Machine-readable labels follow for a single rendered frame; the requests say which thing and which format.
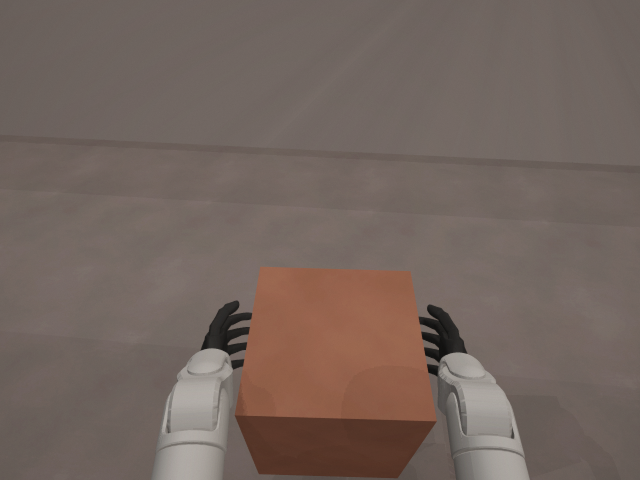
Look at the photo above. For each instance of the carton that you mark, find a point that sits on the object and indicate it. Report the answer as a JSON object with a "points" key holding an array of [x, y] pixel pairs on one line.
{"points": [[335, 379]]}

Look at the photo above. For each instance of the robot left hand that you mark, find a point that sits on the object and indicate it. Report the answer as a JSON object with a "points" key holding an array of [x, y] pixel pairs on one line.
{"points": [[218, 336]]}

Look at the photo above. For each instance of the robot right hand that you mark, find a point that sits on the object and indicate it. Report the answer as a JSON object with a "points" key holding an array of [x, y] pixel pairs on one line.
{"points": [[448, 341]]}

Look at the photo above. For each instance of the robot right forearm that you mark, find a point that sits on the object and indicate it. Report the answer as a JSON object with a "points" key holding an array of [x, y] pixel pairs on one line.
{"points": [[483, 434]]}

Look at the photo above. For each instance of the robot left forearm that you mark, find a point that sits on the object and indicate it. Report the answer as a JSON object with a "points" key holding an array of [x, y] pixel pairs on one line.
{"points": [[193, 435]]}

